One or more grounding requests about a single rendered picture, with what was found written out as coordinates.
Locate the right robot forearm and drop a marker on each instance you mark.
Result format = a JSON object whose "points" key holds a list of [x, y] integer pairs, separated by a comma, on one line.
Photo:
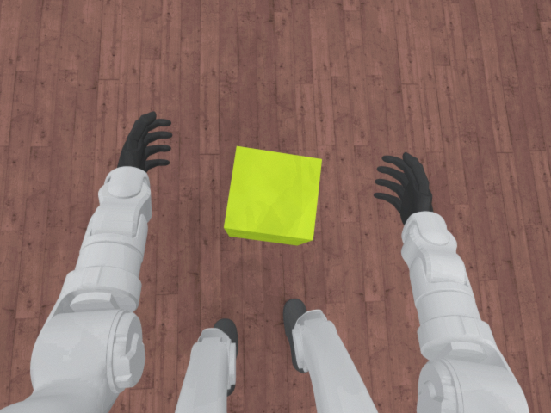
{"points": [[450, 324]]}

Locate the robot left hand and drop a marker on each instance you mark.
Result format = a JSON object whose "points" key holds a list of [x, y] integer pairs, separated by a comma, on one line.
{"points": [[135, 151]]}

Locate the robot foot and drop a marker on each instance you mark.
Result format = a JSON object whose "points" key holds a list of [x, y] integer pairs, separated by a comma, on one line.
{"points": [[229, 328], [293, 309]]}

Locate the robot left foot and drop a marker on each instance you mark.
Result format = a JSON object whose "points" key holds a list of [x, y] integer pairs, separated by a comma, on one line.
{"points": [[229, 328]]}

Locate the left robot forearm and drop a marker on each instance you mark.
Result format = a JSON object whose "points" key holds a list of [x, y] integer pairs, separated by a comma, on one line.
{"points": [[106, 276]]}

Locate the robot right foot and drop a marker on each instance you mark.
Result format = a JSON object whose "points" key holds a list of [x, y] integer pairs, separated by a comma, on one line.
{"points": [[293, 309]]}

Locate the robot left upper arm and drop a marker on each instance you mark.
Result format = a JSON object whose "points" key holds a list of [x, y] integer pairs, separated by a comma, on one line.
{"points": [[83, 361]]}

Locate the robot right hand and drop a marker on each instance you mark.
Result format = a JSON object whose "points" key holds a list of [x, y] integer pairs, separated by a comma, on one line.
{"points": [[414, 194]]}

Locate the carton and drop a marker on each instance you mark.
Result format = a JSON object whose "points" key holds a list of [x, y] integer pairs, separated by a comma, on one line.
{"points": [[273, 196]]}

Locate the robot right upper arm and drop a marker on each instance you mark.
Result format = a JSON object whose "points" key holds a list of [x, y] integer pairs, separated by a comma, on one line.
{"points": [[453, 386]]}

